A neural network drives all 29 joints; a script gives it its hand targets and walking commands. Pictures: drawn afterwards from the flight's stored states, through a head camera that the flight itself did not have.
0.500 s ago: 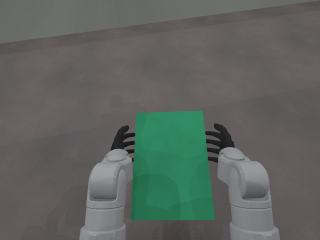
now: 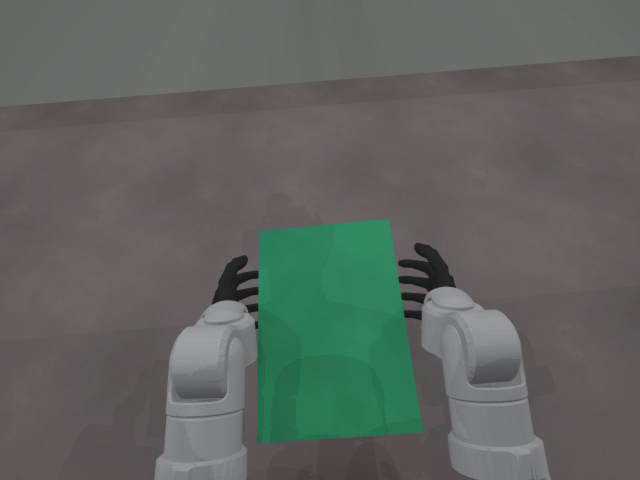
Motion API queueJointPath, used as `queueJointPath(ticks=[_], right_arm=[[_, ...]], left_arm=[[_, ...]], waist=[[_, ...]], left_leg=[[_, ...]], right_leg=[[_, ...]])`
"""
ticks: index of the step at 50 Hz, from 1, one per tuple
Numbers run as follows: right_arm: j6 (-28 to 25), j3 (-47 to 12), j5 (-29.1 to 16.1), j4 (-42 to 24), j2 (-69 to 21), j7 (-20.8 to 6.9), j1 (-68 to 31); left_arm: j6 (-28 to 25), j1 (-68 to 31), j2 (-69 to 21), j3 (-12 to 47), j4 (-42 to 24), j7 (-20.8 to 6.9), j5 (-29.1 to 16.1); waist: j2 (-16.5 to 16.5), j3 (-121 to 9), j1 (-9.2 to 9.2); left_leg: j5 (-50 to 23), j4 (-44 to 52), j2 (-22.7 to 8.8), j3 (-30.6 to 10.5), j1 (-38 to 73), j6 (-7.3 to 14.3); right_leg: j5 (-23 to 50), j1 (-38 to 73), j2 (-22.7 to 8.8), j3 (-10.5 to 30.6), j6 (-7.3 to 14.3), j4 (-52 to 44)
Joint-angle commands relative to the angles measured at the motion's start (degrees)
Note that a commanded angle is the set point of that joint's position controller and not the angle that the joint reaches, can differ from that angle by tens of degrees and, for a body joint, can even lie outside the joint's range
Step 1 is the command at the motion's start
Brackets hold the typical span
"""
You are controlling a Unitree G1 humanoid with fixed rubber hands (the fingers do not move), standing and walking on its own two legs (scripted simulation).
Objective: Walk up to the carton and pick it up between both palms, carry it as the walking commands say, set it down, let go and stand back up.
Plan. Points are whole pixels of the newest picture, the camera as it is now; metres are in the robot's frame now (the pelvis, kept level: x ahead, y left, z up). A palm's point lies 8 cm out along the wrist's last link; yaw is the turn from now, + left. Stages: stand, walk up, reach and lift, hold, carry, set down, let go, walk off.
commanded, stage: carry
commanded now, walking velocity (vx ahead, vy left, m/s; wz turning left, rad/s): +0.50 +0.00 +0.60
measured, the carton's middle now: (335, 339) +0.30 -0.02 -0.01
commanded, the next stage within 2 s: none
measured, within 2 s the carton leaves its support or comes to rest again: neither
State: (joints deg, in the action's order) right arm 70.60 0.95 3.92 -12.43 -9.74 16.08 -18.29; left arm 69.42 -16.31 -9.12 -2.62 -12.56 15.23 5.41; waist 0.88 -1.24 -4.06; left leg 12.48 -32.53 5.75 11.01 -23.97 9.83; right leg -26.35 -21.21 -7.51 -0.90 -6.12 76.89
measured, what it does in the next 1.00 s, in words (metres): walks ahead, turning left: right foot, then left foot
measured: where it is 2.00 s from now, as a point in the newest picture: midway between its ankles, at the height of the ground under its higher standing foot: (291, 347)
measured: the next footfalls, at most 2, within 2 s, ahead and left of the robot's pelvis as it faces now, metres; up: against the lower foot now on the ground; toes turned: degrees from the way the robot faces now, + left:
right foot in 0.38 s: +0.48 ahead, -0.08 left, +0.00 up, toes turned +8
left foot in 0.86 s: +0.63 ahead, +0.27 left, +0.00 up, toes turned +39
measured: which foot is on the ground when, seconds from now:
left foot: down 0.00-0.40, up 0.42-0.84, down 0.86-1.00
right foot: up 0.00-0.36, down 0.38-0.88, up 0.90-1.00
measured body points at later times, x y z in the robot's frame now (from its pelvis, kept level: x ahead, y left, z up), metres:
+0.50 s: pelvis +0.34 -0.01 +0.01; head +0.36 -0.01 +0.46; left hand +0.58 +0.20 +0.09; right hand +0.66 -0.03 +0.09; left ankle +0.17 +0.01 -0.62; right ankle +0.44 -0.08 -0.72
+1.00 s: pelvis +0.55 +0.14 +0.01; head +0.58 +0.17 +0.45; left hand +0.75 +0.41 +0.08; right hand +0.88 +0.20 +0.08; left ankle +0.60 +0.24 -0.72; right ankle +0.54 -0.03 -0.66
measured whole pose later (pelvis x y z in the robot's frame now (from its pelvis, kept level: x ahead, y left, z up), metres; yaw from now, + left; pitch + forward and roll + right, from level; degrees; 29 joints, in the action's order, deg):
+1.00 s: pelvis +0.55 +0.14 +0.01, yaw +31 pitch +3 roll +0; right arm 69.1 1.4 4.1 -14.9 -9.7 15.3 -18.3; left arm 69.6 -17.6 -9.5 -2.9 -16.9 16.2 4.0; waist -1.2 2.3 -0.3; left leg 6.5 -29.0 0.7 10.5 -26.0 6.7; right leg -31.0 -21.4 -6.9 -3.5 -6.5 57.7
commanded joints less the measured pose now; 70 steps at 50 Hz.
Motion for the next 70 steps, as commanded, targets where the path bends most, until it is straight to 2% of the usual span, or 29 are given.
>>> queueJointPath(ticks=[1, 7, 15, 17, 18, 19, 20, 21, 22, 24, 26, 28, 31, 38, 41, 42, 43, 44, 45, 46, 47, 51, 56, 62, 64, 66, 67, 69, 70], right_arm=[[-3.8, -27.97, -19.91, -9.95, -66.59, -14.32, -19.31], [-6.53, -25.79, -17.4, -13.94, -60.04, -14.25, -13.92], [-4.78, -25.27, -15.54, -15.14, -53.85, -12.92, -10.19], [-4.02, -25.74, -15.68, -15.22, -53.37, -12.66, -10.55], [-3.61, -26.11, -15.98, -15.39, -53.43, -12.61, -10.96], [-3.23, -26.41, -16.66, -15.58, -53.12, -12.58, -12.0], [-2.75, -27.43, -17.63, -16.52, -53.33, -12.72, -13.95], [-1.88, -27.68, -17.03, -15.31, -52.79, -12.84, -13.0], [-1.81, -28.14, -17.75, -14.27, -53.28, -13.08, -13.76], [-2.48, -29.95, -20.26, -15.67, -58.77, -14.37, -18.82], [-2.93, -29.97, -20.39, -13.9, -62.09, -14.64, -16.67], [-3.13, -28.97, -18.67, -11.71, -61.79, -14.03, -14.68], [-3.83, -28.55, -17.24, -11.91, -60.89, -13.02, -14.92], [-3.53, -27.96, -16.11, -12.15, -58.89, -11.26, -13.58], [-2.52, -27.84, -16.63, -11.94, -57.92, -11.23, -12.87], [-2.11, -27.72, -16.9, -11.48, -57.69, -11.33, -11.98], [-1.64, -27.56, -17.07, -11.37, -57.32, -11.59, -12.34], [-1.17, -26.67, -16.73, -10.44, -55.95, -11.77, -11.96], [-1.05, -24.56, -15.79, -8.05, -55.17, -11.71, -8.81], [-1.29, -23.97, -16.13, -7.98, -56.47, -12.19, -8.71], [-2.04, -24.33, -16.54, -8.79, -58.97, -12.69, -9.74], [-5.13, -25.75, -18.49, -14.64, -63.97, -13.86, -16.11], [-6.1, -26.73, -17.5, -16.91, -61.31, -13.92, -14.27], [-3.95, -26.39, -16.03, -15.61, -58.0, -13.46, -12.27], [-3.17, -25.9, -15.58, -14.83, -57.31, -13.14, -12.51], [-2.54, -25.29, -15.21, -13.92, -56.77, -12.69, -12.98], [-2.27, -24.92, -15.03, -13.18, -56.55, -12.44, -13.04], [-1.49, -25.33, -15.11, -12.5, -56.32, -12.48, -13.89], [-1.08, -25.54, -15.3, -11.88, -56.55, -12.57, -14.8]], left_arm=[[-4.67, -19.28, -64.82, 26.81, -9.64, -12.05, -17.84], [-6.91, -17.9, -64.54, 30.67, -12.94, -11.62, -19.68], [-3.98, -16.14, -57.98, 32.13, -14.45, -10.97, -19.31], [-3.26, -15.56, -56.45, 31.41, -13.9, -10.81, -18.95], [-2.97, -15.7, -56.0, 31.07, -13.94, -10.74, -18.93], [-2.71, -15.7, -55.65, 30.66, -14.08, -10.79, -18.67], [-2.64, -12.78, -55.32, 28.93, -12.93, -10.81, -17.46], [-2.57, -11.12, -55.1, 26.96, -10.25, -10.41, -16.2], [-2.76, -9.74, -55.43, 25.77, -8.93, -10.29, -15.77], [-3.56, -12.77, -61.13, 26.98, -11.06, -10.81, -16.01], [-4.23, -16.83, -62.35, 27.33, -14.45, -11.11, -17.58], [-4.06, -17.13, -60.66, 27.2, -14.35, -11.44, -18.29], [-3.74, -17.61, -59.15, 27.65, -14.3, -12.28, -19.55], [-2.55, -16.8, -55.8, 27.46, -15.01, -12.57, -19.79], [-1.74, -15.47, -54.71, 26.87, -14.62, -12.06, -19.29], [-1.41, -15.24, -54.48, 26.79, -14.41, -11.83, -19.11], [-0.98, -15.62, -53.74, 26.53, -13.96, -11.57, -18.68], [-0.43, -15.91, -53.74, 26.44, -13.37, -11.34, -18.39], [0.25, -13.74, -54.16, 27.24, -11.31, -11.13, -18.26], [-0.04, -14.13, -56.01, 28.09, -10.86, -11.03, -18.52], [-0.67, -16.49, -58.79, 29.31, -12.45, -11.48, -19.68], [-3.38, -20.33, -65.63, 29.93, -13.26, -12.73, -21.28], [-4.31, -17.47, -64.6, 31.2, -13.93, -12.72, -20.97], [-1.99, -15.23, -61.25, 30.8, -12.36, -12.33, -19.81], [-1.1, -14.9, -60.37, 30.13, -11.2, -12.23, -19.57], [-0.23, -14.73, -59.58, 29.23, -9.98, -12.14, -19.36], [0.17, -14.96, -59.0, 28.68, -9.55, -12.15, -19.22], [0.45, -15.88, -57.74, 27.64, -8.15, -12.09, -18.32], [0.6, -16.02, -57.62, 26.95, -7.15, -12.04, -17.91]], waist=[[-1.44, -26.22, 2.81], [4.9, -22.42, 2.64], [7.59, -15.21, 1.97], [7.65, -16.18, 2.54], [5.25, -19.68, 3.55], [1.42, -25.49, 5.19], [-6.65, -29.13, 6.45], [-19.96, -33.88, 5.68], [-14.66, -34.09, 5.45], [-3.35, -26.91, 5.31], [-4.45, -21.89, 4.83], [-7.93, -20.08, 4.97], [-8.53, -17.71, 5.11], [-12.89, -13.41, 5.19], [-13.96, -14.59, 4.78], [-11.33, -17.92, 3.53], [-6.88, -21.4, 2.47], [4.97, -22.84, 2.45], [14.77, -29.09, 2.6], [12.17, -33.26, 2.73], [9.2, -32.84, 2.53], [4.2, -30.5, 2.66], [5.26, -31.3, 2.68], [7.64, -26.27, 2.78], [7.86, -24.58, 3.32], [6.93, -23.12, 3.76], [5.51, -22.96, 3.73], [-4.54, -21.37, 3.16], [-8.29, -19.72, 3.11]], left_leg=[[-33.1, 11.14, -19.41, -26.32, 31.7, 2.95], [-38.31, 12.77, -15.35, -20.03, 32.86, -0.99], [-48.96, 10.57, -12.84, -21.2, 38.27, -0.52], [-55.49, 5.59, -11.3, -18.75, 34.27, -2.18], [-53.99, -1.8, -9.13, -14.32, 26.37, -3.86], [-42.64, -13.01, -6.66, -10.68, 13.77, -5.56], [-10.33, -25.65, -3.91, -10.25, -1.46, -6.85], [14.07, -42.91, 0.78, -8.22, -13.65, -8.69], [12.27, -48.0, -5.13, -13.7, -14.06, -8.64], [7.85, -43.33, -11.05, -15.02, -13.39, -8.74], [5.09, -32.51, -12.56, -12.68, -10.46, -9.39], [6.39, -25.34, -11.62, -8.88, -10.09, -9.56], [5.34, -18.29, -11.07, -5.86, -13.45, -10.17], [-6.91, -3.16, -5.7, 0.89, -7.07, -9.07], [-13.91, 7.88, -2.8, 3.23, 0.98, -8.68], [-21.26, 12.33, -2.43, 4.67, 10.61, -8.32], [-32.92, 10.49, -7.81, -0.87, 22.16, -7.84], [-71.11, 3.33, -20.06, -15.59, 34.78, -5.06], [-85.32, 1.53, -26.06, -23.48, 41.77, 1.68], [-76.97, 1.3, -26.4, -22.73, 42.61, 3.14], [-70.21, 2.36, -25.77, -21.41, 40.04, 2.46], [-48.53, 10.17, -24.12, -15.59, 29.35, -0.18], [-40.35, 10.28, -25.12, -15.35, 28.21, -1.65], [-38.57, 7.91, -25.88, -16.21, 25.41, -1.84], [-35.89, 6.53, -25.02, -14.93, 22.96, -3.09], [-27.15, 4.57, -22.51, -12.93, 19.01, -5.48], [-22.3, 3.09, -21.16, -11.87, 15.93, -6.77], [-5.78, -1.7, -16.02, -6.37, 6.08, -10.62], [3.12, -3.51, -14.4, -4.23, 2.59, -11.92]], right_leg=[[3.06, -14.83, -1.58, 2.1, -1.36, -6.21], [11.46, -16.1, 1.96, -2.17, -1.81, -23.46], [16.1, -18.73, 6.08, -6.69, 0.31, -41.15], [16.84, -8.65, 8.81, -8.62, 1.75, -48.58], [21.86, 6.66, 9.26, -10.1, 2.76, -54.2], [30.48, 27.62, 6.06, -9.73, 3.31, -58.74], [28.47, 42.21, -6.79, 5.1, 6.54, -58.12], [42.67, 49.9, -21.77, 26.29, 14.99, -57.4], [37.08, 43.29, -23.96, 25.87, 17.75, -57.2], [28.48, 31.74, -19.66, 15.63, 13.97, -60.12], [21.19, 25.92, -14.79, 5.72, 9.65, -61.96], [17.98, 23.82, -15.19, 1.4, 9.89, -64.7], [17.95, 25.19, -16.56, -1.73, 11.14, -67.07], [53.47, 29.1, -10.14, -16.21, 6.19, -58.1], [55.08, 30.74, -8.79, -18.49, 3.71, -47.37], [51.24, 27.58, -6.9, -19.86, 2.23, -38.56], [40.11, 18.12, -5.14, -18.58, 1.04, -29.45], [8.86, 0.06, -0.51, -16.06, -0.25, -17.04], [-7.85, -8.17, 2.81, -9.4, -0.79, -7.37], [-9.4, -9.94, 1.75, -3.16, -0.28, -7.92], [-8.84, -10.5, 0.83, -0.66, -0.14, -10.71], [-0.84, -1.31, 0.88, 0.57, -0.08, -26.97], [3.62, 0.61, 1.79, -0.78, 1.48, -36.01], [4.15, -1.39, 2.93, -3.39, 2.41, -40.0], [7.03, 1.04, 3.71, -5.46, 2.66, -45.79], [11.0, 6.04, 4.05, -7.26, 3.05, -53.78], [13.59, 9.64, 3.02, -6.63, 3.39, -55.88], [31.88, 12.7, -2.81, 0.01, 6.8, -50.95], [35.54, 12.45, -5.08, 1.78, 8.93, -51.67]])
